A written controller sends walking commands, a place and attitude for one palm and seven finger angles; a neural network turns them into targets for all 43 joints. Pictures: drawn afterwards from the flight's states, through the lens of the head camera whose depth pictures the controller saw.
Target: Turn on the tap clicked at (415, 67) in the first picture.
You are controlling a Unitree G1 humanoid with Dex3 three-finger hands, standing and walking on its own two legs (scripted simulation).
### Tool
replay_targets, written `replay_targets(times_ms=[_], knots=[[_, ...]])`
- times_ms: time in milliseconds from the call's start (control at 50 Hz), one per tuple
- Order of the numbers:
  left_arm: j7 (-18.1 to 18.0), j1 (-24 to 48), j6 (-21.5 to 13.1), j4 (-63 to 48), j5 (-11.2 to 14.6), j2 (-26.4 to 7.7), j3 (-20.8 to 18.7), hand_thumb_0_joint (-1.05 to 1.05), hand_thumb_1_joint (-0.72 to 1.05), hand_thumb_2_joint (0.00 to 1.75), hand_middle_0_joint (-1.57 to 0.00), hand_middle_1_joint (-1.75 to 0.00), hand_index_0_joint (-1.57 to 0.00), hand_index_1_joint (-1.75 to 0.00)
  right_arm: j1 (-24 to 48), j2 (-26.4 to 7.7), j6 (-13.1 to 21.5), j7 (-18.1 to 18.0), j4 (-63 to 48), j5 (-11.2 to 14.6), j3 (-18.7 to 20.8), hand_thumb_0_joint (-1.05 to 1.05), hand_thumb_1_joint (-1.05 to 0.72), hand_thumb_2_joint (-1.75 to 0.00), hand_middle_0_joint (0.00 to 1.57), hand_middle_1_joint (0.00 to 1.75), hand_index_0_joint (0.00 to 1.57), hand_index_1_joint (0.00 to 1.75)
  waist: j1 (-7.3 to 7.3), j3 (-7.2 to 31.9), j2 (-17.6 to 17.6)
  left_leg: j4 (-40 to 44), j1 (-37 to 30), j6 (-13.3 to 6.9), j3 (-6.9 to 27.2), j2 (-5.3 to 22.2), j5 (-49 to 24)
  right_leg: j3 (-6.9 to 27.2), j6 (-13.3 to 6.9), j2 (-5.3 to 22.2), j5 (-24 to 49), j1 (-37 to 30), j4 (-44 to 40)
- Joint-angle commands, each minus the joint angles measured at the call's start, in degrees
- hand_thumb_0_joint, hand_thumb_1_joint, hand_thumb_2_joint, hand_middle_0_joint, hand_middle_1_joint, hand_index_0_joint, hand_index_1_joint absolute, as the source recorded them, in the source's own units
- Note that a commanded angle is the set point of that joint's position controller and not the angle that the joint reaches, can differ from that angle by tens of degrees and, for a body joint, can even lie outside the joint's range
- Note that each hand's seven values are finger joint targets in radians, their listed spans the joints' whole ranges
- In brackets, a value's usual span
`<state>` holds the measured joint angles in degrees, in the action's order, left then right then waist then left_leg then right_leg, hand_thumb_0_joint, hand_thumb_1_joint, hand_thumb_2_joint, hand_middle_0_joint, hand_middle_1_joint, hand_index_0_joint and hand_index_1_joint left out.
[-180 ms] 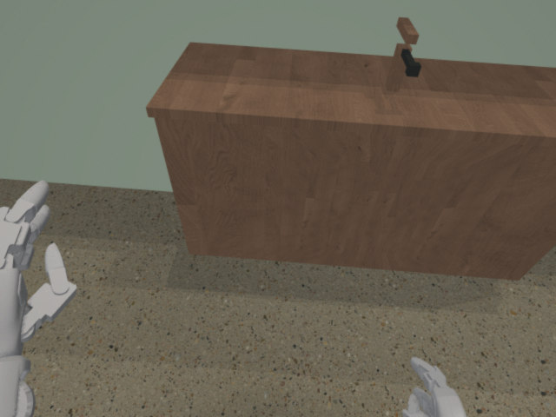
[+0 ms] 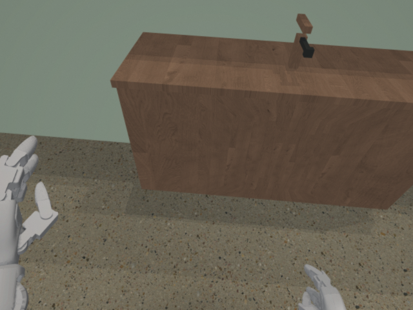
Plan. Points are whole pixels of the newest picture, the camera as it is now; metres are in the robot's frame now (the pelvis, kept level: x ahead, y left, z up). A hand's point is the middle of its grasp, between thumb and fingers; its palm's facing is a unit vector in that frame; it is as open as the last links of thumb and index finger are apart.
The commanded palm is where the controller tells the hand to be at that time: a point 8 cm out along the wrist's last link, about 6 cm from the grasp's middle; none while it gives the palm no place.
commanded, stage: stand and wait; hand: left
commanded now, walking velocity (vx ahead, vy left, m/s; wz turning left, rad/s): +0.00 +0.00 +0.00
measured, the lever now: (308, 52) +0.91 -0.28 +0.12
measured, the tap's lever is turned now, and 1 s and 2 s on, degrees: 0 0 0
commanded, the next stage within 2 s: look at it before walking up in 0.08 s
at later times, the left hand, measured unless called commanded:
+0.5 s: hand (57, 212) +0.21 +0.24 +0.15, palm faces +0.40 -0.84 -0.36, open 7.4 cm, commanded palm +0.17 +0.27 +0.18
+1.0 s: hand (105, 202) +0.24 +0.18 +0.15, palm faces +0.24 -0.87 -0.43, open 7.4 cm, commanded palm +0.20 +0.22 +0.18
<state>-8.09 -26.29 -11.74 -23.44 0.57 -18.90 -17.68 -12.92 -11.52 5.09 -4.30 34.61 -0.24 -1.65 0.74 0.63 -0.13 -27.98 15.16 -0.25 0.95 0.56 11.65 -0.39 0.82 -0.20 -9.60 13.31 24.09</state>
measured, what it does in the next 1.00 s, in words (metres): stands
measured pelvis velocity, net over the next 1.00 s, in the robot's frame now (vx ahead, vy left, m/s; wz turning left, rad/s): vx -0.03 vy -0.01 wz -0.25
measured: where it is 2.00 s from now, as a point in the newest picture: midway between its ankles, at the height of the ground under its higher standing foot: outside the picture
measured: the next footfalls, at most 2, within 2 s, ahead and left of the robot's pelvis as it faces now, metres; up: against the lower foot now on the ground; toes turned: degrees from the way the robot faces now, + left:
left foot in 1.44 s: +0.04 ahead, +0.09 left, +0.00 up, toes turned -28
right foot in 1.78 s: -0.09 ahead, -0.21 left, +0.00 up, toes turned -53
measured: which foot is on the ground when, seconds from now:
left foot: down 0.00-1.00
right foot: down 0.00-1.00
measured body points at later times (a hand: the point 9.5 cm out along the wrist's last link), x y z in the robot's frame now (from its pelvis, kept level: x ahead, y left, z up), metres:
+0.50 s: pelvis +0.00 +0.00 +0.00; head +0.00 +0.01 +0.45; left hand +0.19 +0.29 +0.17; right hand +0.16 -0.23 -0.08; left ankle +0.04 +0.11 -0.74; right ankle +0.04 -0.13 -0.74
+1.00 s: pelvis -0.03 -0.01 -0.02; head -0.02 -0.03 +0.43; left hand +0.22 +0.23 +0.17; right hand +0.08 -0.28 -0.11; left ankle +0.04 +0.11 -0.74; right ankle +0.01 -0.13 -0.72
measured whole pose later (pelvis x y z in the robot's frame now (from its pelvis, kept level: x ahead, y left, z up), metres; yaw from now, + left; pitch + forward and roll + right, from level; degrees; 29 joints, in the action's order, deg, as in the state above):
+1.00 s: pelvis -0.03 -0.01 -0.02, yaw -15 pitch -1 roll +2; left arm -8.6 -26.8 -11.0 -26.0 1.8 -20.1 -21.9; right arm -13.2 -12.2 0.9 -3.3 31.3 0.7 0.4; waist 1.5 -1.9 0.9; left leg -37.1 19.3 0.8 -10.5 5.0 16.5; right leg 5.6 1.4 -3.1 -22.1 28.4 49.2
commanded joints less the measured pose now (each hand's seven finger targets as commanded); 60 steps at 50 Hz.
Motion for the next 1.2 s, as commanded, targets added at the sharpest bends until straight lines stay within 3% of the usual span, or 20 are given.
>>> replay_targets(times_ms=[0, 300, 400, 580, 640, 740, 780, 840, 880, 900, 920, 940, 980, 1040, 1060, 1080, 1100, 1120, 1140, 1180], knots=[[-0.8, 5.38, -3.65, -12.6, 0.35, -10.03, -6.64, 0.0, 0.9, 0.9, -0.2, -0.3, -0.2, -0.3, 5.93, -6.98, 2.76, -0.55, -8.99, -0.11, 3.09, 0.0, -0.9, -0.9, 0.2, 0.3, 0.2, 0.3, -0.46, 4.29, -2.35, 7.12, 3.84, -0.11, 1.44, 1.86, 3.11, 2.93, -0.71, 1.57, -2.43, -4.68, -4.37], [-0.94, 4.29, -3.64, -12.47, 0.48, -10.03, -6.91, 0.0, 0.9, 0.9, -0.2, -0.3, -0.2, -0.3, 5.92, -7.03, 2.87, -0.58, -8.97, -0.11, 3.11, 0.0, -0.9, -0.9, 0.2, 0.3, 0.2, 0.3, -0.45, 4.33, -3.05, 7.14, 4.77, -0.12, 1.73, 2.12, 2.26, 2.47, -0.62, 1.52, -0.82, -5.57, -3.53], [-0.96, 6.12, -3.48, -13.66, 0.48, -9.38, -6.53, 0.0, 0.9, 0.9, -0.2, -0.3, -0.2, -0.3, 6.18, -7.09, 2.73, -0.35, -9.52, 0.04, 3.51, 0.0, -0.9, -0.9, 0.2, 0.3, 0.2, 0.3, -0.23, 4.54, -3.47, 6.03, 2.28, 0.4, 0.21, 4.44, 2.84, 5.34, -1.06, 0.63, 0.34, -0.83, -1.17], [-1.13, 5.87, -2.97, -15.97, 1.02, -8.68, -7.23, 0.0, 0.9, 0.9, -0.2, -0.3, -0.2, -0.3, 6.27, -6.85, 1.6, 0.43, -11.82, 0.68, 3.97, 0.0, -0.9, -0.9, 0.2, 0.3, 0.2, 0.3, 0.69, 6.22, -6.27, 2.43, 4.78, -1.4, 0.78, 10.83, 3.44, 6.82, -1.09, 0.2, 0.18, 3.36, 11.82], [-1.1, 5.15, -3.04, -17.59, 1.31, -9.56, -8.13, 0.0, 0.9, 0.9, -0.2, -0.3, -0.2, -0.3, 6.01, -6.58, 0.76, 0.84, -12.29, 0.65, 4.0, 0.0, -0.9, -0.9, 0.2, 0.3, 0.2, 0.3, 0.46, 6.32, -3.63, -2.7, 3.74, -0.23, -1.53, 8.88, 5.6, 11.55, -2.53, 2.16, 1.69, 7.32, 9.91], [-1.47, 3.72, -3.04, -16.35, 1.66, -10.61, -9.55, 0.0, 0.9, 0.9, -0.2, -0.3, -0.2, -0.3, 5.58, -5.21, -1.07, 1.65, -11.78, 0.18, 3.85, 0.0, -0.9, -0.9, 0.2, 0.3, 0.2, 0.3, -0.45, 5.03, 6.38, -10.57, 0.97, 2.09, -4.15, 3.31, 13.43, 26.06, -6.56, 8.43, -4.35, 14.48, -0.92], [-1.64, 2.91, -3.05, -15.84, 1.67, -11.05, -10.43, 0.0, 0.9, 0.9, -0.2, -0.3, -0.2, -0.3, 6.0, -5.26, -1.64, 1.68, -11.76, 0.06, 3.68, 0.0, -0.9, -0.9, 0.2, 0.3, 0.2, 0.3, -0.19, 5.18, 6.44, -7.44, -0.71, 1.8, -3.82, 3.66, 11.72, 25.7, -6.38, 7.59, -4.05, 14.13, -0.59], [-1.33, 2.91, -3.07, -14.72, 1.64, -10.6, -10.5, 0.0, 0.9, 0.9, -0.2, -0.3, -0.2, -0.3, 6.7, -6.11, -2.38, 1.27, -12.24, 0.24, 3.86, 0.0, -0.9, -0.9, 0.2, 0.3, 0.2, 0.3, 0.2, 5.27, 3.43, -0.95, -3.44, -0.08, -1.32, 7.37, 10.19, 19.68, -3.63, 2.82, -5.48, 15.76, 4.68], [-0.89, 3.37, -3.19, -15.12, 1.57, -9.62, -9.65, 0.0, 0.9, 0.9, -0.2, -0.3, -0.2, -0.3, 7.25, -6.95, -2.37, 0.96, -13.02, 0.82, 4.11, 0.0, -0.9, -0.9, 0.2, 0.3, 0.2, 0.3, 0.43, 4.61, -4.64, 3.73, -2.4, -2.39, 2.55, 12.8, 14.51, 14.43, -1.73, -1.1, -10.19, 17.97, 12.62], [-0.88, 3.89, -3.28, -16.01, 1.57, -9.49, -9.65, 0.0, 0.9, 0.9, -0.2, -0.3, -0.2, -0.3, 8.04, -7.12, -1.99, 0.57, -13.59, 1.03, 4.09, 0.0, -0.9, -0.9, 0.2, 0.3, 0.2, 0.3, 0.66, 4.28, -11.86, 8.11, 0.22, -4.38, 6.28, 17.7, 16.44, 10.04, -0.42, -2.79, -11.79, 17.03, 21.42], [-0.94, 3.22, -3.2, -15.48, 1.48, -9.73, -9.67, 0.0, 0.9, 0.9, -0.2, -0.3, -0.2, -0.3, 6.9, -6.38, -1.57, 0.44, -13.3, 1.01, 3.82, 0.0, -0.9, -0.9, 0.2, 0.3, 0.2, 0.3, 0.62, 3.78, -14.07, 11.12, 2.41, -7.01, 8.42, 22.47, 14.84, 5.56, 0.86, -2.38, -15.82, 16.55, 31.41], [-0.86, 3.39, -3.34, -15.74, 1.34, -9.12, -8.75, 0.0, 0.9, 0.9, -0.2, -0.3, -0.2, -0.3, 5.45, -6.12, -0.95, 0.61, -12.74, 0.88, 4.05, 0.0, -0.9, -0.9, 0.2, 0.3, 0.2, 0.3, 0.66, 3.98, -12.97, 10.11, 1.35, -8.3, 7.21, 24.1, 8.32, 3.05, 1.43, -0.65, -17.56, 16.48, 34.14], [-0.56, 5.8, -3.42, -17.42, 1.27, -8.41, -6.75, 0.0, 0.9, 0.9, -0.2, -0.3, -0.2, -0.3, 4.24, -7.09, 0.21, 1.37, -12.27, 0.83, 4.25, 0.0, -0.9, -0.9, 0.2, 0.3, 0.2, 0.3, 0.46, 3.78, -10.38, 5.34, 0.65, -6.43, -0.98, 23.19, -2.62, 0.74, 1.83, 1.52, -17.58, 13.56, 29.53], [-0.62, 7.89, -2.83, -15.38, 0.65, -8.6, -6.13, 0.0, 0.9, 0.9, -0.2, -0.3, -0.2, -0.3, 3.55, -7.74, 1.61, 2.52, -11.99, 0.72, 3.97, 0.0, -0.9, -0.9, 0.2, 0.3, 0.2, 0.3, 0.65, 2.0, -8.71, -3.6, 4.31, -1.48, -7.58, 18.88, -2.55, -2.97, 1.35, 0.49, -11.28, 4.08, 15.24], [-0.66, 9.75, -2.95, -15.72, 0.32, -9.0, -6.1, 0.0, 0.9, 0.9, -0.2, -0.3, -0.2, -0.3, 3.58, -7.7, 1.73, 2.93, -12.36, 0.92, 4.12, 0.0, -0.9, -0.9, 0.2, 0.3, 0.2, 0.3, 0.7, 1.3, -3.87, -10.69, 5.88, 0.43, -9.02, 15.08, 1.85, 1.89, -0.77, 2.06, -4.79, 2.94, 7.67], [-1.15, 10.19, -3.17, -15.38, 0.05, -12.02, -8.26, 0.0, 0.9, 0.9, -0.2, -0.3, -0.2, -0.3, 4.22, -6.45, 1.49, 2.91, -13.11, 0.85, 3.92, 0.0, -0.9, -0.9, 0.2, 0.3, 0.2, 0.3, 0.7, 1.06, 10.56, -22.44, 11.26, 3.23, -11.34, 7.59, 13.35, 18.4, -5.42, 10.29, 7.78, 2.71, 0.87], [-2.0, 8.22, -2.46, -14.1, 0.83, -13.1, -10.38, 0.0, 0.9, 0.9, -0.2, -0.3, -0.2, -0.3, 6.44, -6.21, 1.32, 2.95, -13.65, 0.71, 4.01, 0.0, -0.9, -0.9, 0.2, 0.3, 0.2, 0.3, 1.58, 3.13, 15.92, -33.55, 16.36, 4.82, -7.08, 2.46, 23.64, 33.57, -10.29, 17.52, 9.47, 3.4, -5.18], [-2.38, 7.01, -2.21, -16.43, 1.51, -13.33, -10.24, 0.0, 0.9, 0.9, -0.2, -0.3, -0.2, -0.3, 6.71, -6.17, 0.81, 3.03, -13.17, 0.63, 4.25, 0.0, -0.9, -0.9, 0.2, 0.3, 0.2, 0.3, 1.62, 3.76, 12.64, -39.29, 16.77, 4.77, -0.88, 3.03, 20.8, 38.09, -11.34, 18.16, 2.93, 3.12, -7.16], [-2.47, 4.04, -2.73, -17.53, 1.76, -13.91, -11.19, 0.0, 0.9, 0.9, -0.2, -0.3, -0.2, -0.3, 5.09, -5.35, -0.05, 3.14, -12.53, 0.23, 3.31, 0.0, -0.9, -0.9, 0.2, 0.3, 0.2, 0.3, 0.78, 4.63, 8.74, -41.39, 19.23, 5.03, 1.52, 3.5, 16.72, 35.3, -12.69, 17.13, 4.03, -1.11, -4.92], [-2.23, -0.52, -3.75, -17.88, 2.16, -13.15, -12.34, 0.0, 0.9, 0.9, -0.2, -0.3, -0.2, -0.3, 5.04, -4.82, -2.1, 3.37, -11.53, 0.13, 2.65, 0.0, -0.9, -0.9, 0.2, 0.3, 0.2, 0.3, 0.47, 8.72, 5.05, -37.37, 17.99, 5.36, 1.1, 3.25, 13.45, 25.15, -11.3, 12.83, 11.3, -6.12, -1.35]])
